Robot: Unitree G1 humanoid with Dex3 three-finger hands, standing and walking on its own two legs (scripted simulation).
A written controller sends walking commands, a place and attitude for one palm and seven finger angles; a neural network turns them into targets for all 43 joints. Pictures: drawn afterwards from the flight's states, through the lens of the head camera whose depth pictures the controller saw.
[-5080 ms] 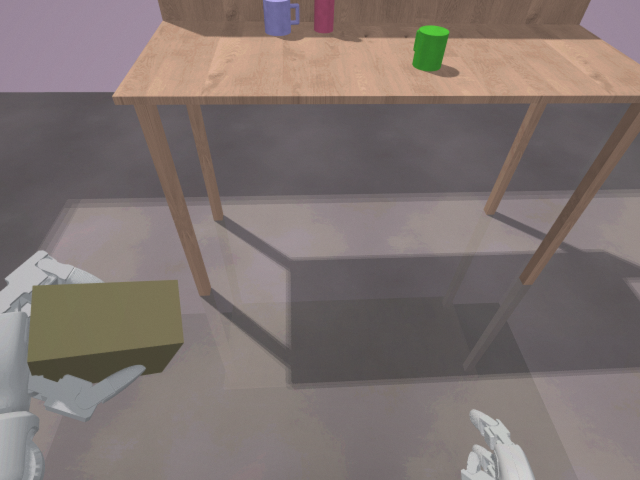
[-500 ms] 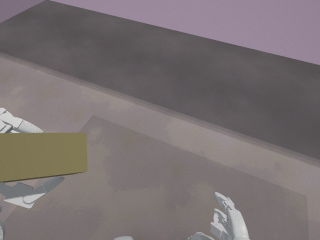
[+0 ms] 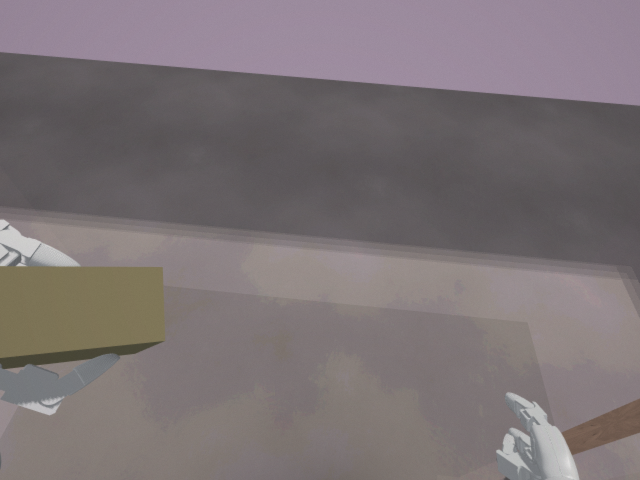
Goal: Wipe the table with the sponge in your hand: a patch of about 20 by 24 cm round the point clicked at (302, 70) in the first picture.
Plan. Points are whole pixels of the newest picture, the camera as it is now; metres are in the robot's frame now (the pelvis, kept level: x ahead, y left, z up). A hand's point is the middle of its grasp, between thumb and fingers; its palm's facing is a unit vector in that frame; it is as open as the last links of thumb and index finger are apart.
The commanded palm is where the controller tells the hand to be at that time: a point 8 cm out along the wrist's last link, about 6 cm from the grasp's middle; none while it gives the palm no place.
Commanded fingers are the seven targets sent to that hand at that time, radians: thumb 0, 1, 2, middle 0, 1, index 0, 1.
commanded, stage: turn to face it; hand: left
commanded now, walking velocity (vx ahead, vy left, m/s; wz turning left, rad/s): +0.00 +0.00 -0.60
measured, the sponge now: (100, 317) +0.23 +0.21 +0.16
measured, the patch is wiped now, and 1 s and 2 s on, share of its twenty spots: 0.00 0.00 0.00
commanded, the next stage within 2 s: none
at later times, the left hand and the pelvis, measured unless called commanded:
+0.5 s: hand (260, 321) +0.23 +0.08 +0.16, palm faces -0.01 -0.82 -0.57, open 10.5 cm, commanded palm +0.18 +0.15 +0.18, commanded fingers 0.00 0.10 1.30 -1.20 -1.60 -1.20 -1.60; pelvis -0.06 -0.06 -0.01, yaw -20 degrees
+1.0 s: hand (303, 359) +0.20 +0.04 +0.17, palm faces -0.12 -0.89 -0.45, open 10.5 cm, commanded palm +0.18 +0.08 +0.18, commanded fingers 0.00 0.10 1.30 -1.20 -1.60 -1.20 -1.60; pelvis -0.12 -0.05 +0.00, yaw -36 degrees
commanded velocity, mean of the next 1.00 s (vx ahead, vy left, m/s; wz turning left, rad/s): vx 0.00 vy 0.00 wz -0.60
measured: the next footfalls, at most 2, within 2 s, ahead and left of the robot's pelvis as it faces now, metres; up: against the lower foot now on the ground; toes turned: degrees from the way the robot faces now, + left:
left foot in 0.04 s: +0.02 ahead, +0.15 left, +0.00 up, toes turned +3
right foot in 0.34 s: -0.02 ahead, -0.15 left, +0.00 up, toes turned -21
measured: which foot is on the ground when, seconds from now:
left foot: up 0.00-0.02, down 0.04-0.36, up 0.38-0.82, down 0.84-1.00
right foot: down 0.00-0.06, up 0.08-0.32, down 0.34-0.86, up 0.88-1.00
